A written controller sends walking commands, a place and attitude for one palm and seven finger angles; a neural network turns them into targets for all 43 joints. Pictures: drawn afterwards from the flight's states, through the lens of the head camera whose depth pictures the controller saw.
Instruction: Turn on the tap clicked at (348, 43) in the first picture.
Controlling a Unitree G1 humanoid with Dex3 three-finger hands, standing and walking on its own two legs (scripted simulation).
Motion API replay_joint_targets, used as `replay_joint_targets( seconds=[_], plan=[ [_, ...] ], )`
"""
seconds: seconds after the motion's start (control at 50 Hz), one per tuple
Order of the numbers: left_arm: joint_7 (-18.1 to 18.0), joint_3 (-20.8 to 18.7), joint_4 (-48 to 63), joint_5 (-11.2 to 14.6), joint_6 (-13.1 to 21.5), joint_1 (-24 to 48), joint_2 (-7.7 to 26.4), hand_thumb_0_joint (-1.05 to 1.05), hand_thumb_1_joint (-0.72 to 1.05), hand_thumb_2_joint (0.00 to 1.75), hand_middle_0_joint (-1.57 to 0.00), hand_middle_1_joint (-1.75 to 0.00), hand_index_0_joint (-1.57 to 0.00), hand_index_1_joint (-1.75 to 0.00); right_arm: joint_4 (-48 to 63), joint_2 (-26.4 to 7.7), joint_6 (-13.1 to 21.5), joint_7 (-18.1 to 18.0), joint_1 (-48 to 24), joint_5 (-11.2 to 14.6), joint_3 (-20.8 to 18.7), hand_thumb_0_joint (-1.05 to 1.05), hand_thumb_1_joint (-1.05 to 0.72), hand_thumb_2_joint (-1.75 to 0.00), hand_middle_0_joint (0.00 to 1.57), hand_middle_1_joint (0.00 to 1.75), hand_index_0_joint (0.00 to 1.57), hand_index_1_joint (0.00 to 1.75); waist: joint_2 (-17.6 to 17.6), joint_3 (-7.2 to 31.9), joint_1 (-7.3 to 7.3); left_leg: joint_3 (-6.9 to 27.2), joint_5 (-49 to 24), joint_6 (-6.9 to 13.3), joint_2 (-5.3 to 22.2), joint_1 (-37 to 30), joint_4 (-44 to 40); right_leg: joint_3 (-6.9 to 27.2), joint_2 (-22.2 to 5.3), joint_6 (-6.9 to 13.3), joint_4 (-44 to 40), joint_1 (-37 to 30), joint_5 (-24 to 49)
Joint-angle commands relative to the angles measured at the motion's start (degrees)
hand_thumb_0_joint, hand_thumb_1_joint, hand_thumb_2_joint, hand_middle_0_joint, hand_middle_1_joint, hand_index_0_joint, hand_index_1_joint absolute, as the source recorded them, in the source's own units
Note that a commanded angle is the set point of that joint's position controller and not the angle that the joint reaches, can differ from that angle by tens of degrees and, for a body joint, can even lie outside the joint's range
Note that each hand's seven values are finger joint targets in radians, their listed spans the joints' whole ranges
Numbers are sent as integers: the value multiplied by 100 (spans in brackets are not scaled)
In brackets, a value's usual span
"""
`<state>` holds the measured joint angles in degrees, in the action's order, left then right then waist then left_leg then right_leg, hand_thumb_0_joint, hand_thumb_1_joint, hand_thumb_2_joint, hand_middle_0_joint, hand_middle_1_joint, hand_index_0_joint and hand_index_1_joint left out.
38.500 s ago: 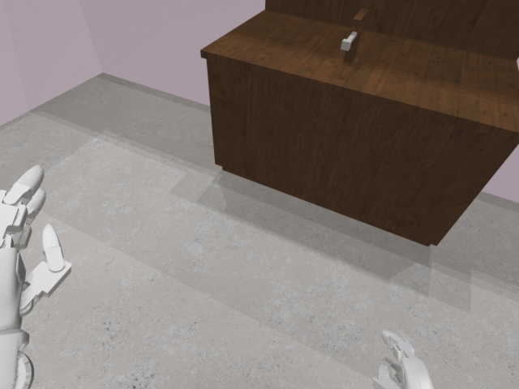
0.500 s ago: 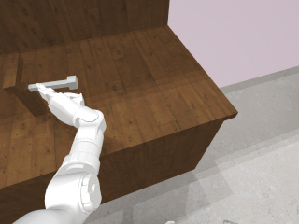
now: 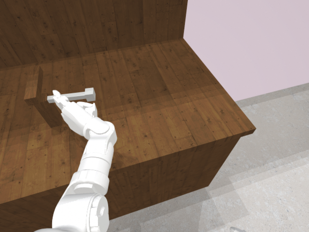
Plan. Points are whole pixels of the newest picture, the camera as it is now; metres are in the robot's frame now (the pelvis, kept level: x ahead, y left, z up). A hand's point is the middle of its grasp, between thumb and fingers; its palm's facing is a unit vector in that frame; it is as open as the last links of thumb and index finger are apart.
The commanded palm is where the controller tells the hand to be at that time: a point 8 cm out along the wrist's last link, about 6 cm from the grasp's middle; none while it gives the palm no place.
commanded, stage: lift the hand up off the lever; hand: left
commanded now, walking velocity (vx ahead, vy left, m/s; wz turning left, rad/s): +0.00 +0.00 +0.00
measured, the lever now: (90, 94) +0.49 +0.20 +0.08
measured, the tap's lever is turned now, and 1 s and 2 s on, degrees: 82 82 82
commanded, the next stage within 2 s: draw the hand back beside the body in 1.74 s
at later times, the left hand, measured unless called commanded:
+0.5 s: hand (90, 106) +0.41 +0.17 +0.11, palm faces +0.79 -0.60 -0.12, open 7.8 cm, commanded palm +0.36 +0.19 +0.11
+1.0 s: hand (90, 101) +0.42 +0.17 +0.12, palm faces +0.79 -0.59 -0.12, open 7.8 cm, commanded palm +0.36 +0.19 +0.13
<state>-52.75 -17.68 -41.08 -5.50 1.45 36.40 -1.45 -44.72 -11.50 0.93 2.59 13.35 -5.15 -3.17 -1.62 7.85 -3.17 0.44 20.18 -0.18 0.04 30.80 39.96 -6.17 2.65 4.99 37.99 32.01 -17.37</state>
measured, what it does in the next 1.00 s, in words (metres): stands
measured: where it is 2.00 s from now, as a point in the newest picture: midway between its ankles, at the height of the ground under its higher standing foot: outside the picture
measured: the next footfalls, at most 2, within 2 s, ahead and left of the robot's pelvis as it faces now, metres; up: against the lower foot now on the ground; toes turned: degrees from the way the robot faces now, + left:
none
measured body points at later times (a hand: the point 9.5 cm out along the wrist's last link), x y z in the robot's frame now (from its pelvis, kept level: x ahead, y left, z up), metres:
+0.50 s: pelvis +0.00 +0.00 +0.01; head +0.02 -0.01 +0.46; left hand +0.37 +0.20 +0.12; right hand +0.14 -0.23 -0.12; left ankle -0.01 +0.12 -0.72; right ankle +0.01 -0.06 -0.72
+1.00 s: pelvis +0.00 -0.01 +0.01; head +0.02 -0.03 +0.46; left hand +0.37 +0.20 +0.13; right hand +0.13 -0.25 -0.12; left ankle -0.01 +0.12 -0.72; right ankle +0.01 -0.06 -0.72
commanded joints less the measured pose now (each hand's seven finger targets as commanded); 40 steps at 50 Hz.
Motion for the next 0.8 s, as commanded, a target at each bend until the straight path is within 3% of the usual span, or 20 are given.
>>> replay_joint_targets(
  seconds=[0.0,0.06,0.08,0.16,0.18,0.22,0.26,0.28,0.3,0.36,0.38,0.44,0.48,0.54,0.58,0.62,0.66,0.68,0.72,0.78],
  plan=[
    [-45,384,1514,-279,170,2262,594,0,90,90,-15,-15,-15,-15,647,-666,171,-26,-243,1,-166,0,-90,-90,20,30,20,30,269,1870,73,23,-1906,-32,-15,-676,-324,345,-294,-329,-450,-1530,1749],
    [-56,535,1609,-251,21,2455,452,0,90,90,-15,-15,-15,-15,646,-646,151,-45,-355,7,-140,0,-90,-90,20,30,20,30,351,1799,20,-2,-1837,-30,-18,-715,-335,368,-325,-356,-521,-1538,1739],
    [-67,337,1569,-262,-31,2254,626,0,90,90,-15,-15,-15,-15,615,-659,130,-70,-405,2,-158,0,-90,-90,20,30,20,30,280,1738,110,22,-1820,-45,-12,-706,-368,357,-303,-333,-545,-1536,1645],
    [-68,519,1676,-250,-166,2428,479,0,90,90,-15,-15,-15,-15,645,-615,98,-83,-482,22,-107,0,-90,-90,20,30,20,30,355,1789,73,-7,-1818,-48,-30,-732,-382,389,-350,-360,-573,-1629,1751],
    [-79,296,1629,-246,-199,2216,651,0,90,90,-15,-15,-15,-15,638,-630,84,-103,-491,17,-124,0,-90,-90,20,30,20,30,357,1780,176,21,-1864,-60,-34,-748,-421,367,-327,-344,-587,-1691,1752],
    [-40,570,1766,-226,-248,2322,425,0,90,90,-15,-15,-15,-15,681,-597,64,-98,-554,43,-87,0,-90,-90,20,30,20,30,367,1760,111,2,-1882,-55,-32,-775,-422,390,-364,-360,-596,-1713,1856],
    [-22,664,1777,-221,-310,2293,342,0,90,90,-15,-15,-15,-15,682,-596,62,-107,-588,47,-89,0,-90,-90,20,30,20,30,419,1750,83,-5,-1871,-42,-32,-814,-416,401,-372,-378,-635,-1720,1889],
    [-27,486,1882,-230,-314,2231,537,0,90,90,-15,-15,-15,-15,673,-620,54,-126,-601,52,-109,0,-90,-90,20,30,20,30,330,1811,180,26,-1921,-65,-30,-856,-458,393,-351,-349,-634,-1786,1863],
    [0,733,1954,-204,-336,2236,297,0,90,90,-15,-15,-15,-15,711,-583,58,-114,-641,67,-89,0,-90,-90,20,30,20,30,279,1796,143,14,-1924,-67,-37,-897,-466,384,-354,-349,-631,-1766,1846],
    [11,781,1887,-166,-424,2333,264,0,90,90,-15,-15,-15,-15,669,-581,57,-135,-685,85,-75,0,-90,-90,20,30,20,30,357,1618,87,13,-1795,-44,-41,-873,-487,395,-380,-370,-723,-1729,1764],
    [3,538,1818,-153,-451,2207,503,0,90,90,-15,-15,-15,-15,641,-619,48,-164,-707,88,-92,0,-90,-90,20,30,20,30,364,1612,167,48,-1725,-51,-47,-844,-530,401,-355,-356,-761,-1746,1603],
    [-15,683,1861,-139,-461,2602,409,0,90,90,-15,-15,-15,-15,628,-591,67,-186,-761,97,-58,0,-90,-90,20,30,20,30,493,1576,70,25,-1492,-3,-65,-792,-555,465,-406,-405,-847,-1741,1447],
    [-40,444,1967,-162,-443,2414,652,0,90,90,-15,-15,-15,-15,629,-598,81,-202,-781,89,-86,0,-90,-90,20,30,20,30,272,1739,219,34,-1564,-18,-75,-852,-581,467,-372,-375,-833,-1839,1468],
    [-19,609,1861,-179,-489,2489,512,0,90,90,-15,-15,-15,-15,626,-581,73,-190,-794,98,-62,0,-90,-90,20,30,20,30,307,1642,131,3,-1508,-5,-70,-803,-577,487,-414,-401,-856,-1821,1488],
    [-29,361,1802,-156,-528,2367,751,0,90,90,-15,-15,-15,-15,609,-617,64,-225,-790,109,-85,0,-90,-90,20,30,20,30,362,1659,194,20,-1423,15,-81,-763,-621,514,-398,-403,-926,-1915,1378],
    [-4,592,1816,-124,-557,2483,504,0,90,90,-15,-15,-15,-15,637,-594,77,-210,-801,122,-62,0,-90,-90,20,30,20,30,385,1594,142,3,-1453,18,-76,-808,-646,496,-414,-409,-923,-1888,1461],
    [-4,518,1774,-95,-572,2581,608,0,90,90,-15,-15,-15,-15,625,-620,85,-227,-788,132,-59,0,-90,-90,20,30,20,30,547,1562,114,2,-1333,43,-85,-740,-668,547,-444,-445,-1006,-1928,1405],
    [-16,253,1686,-86,-589,2424,857,0,90,90,-15,-15,-15,-15,601,-650,76,-248,-807,140,-83,0,-90,-90,20,30,20,30,524,1541,201,21,-1292,43,-84,-718,-716,546,-412,-425,-1051,-1972,1246],
    [-7,616,1845,-107,-577,2753,530,0,90,90,-15,-15,-15,-15,612,-606,110,-221,-830,130,-50,0,-90,-90,20,30,20,30,369,1547,99,-17,-1293,53,-81,-844,-709,546,-426,-429,-1057,-1871,1243],
    [-27,311,1968,-120,-585,2472,826,0,90,90,-15,-15,-15,-15,619,-640,114,-226,-780,122,-97,0,-90,-90,20,30,20,30,347,1804,255,-7,-1545,30,-80,-918,-735,526,-395,-405,-994,-2122,1574]
  ],
)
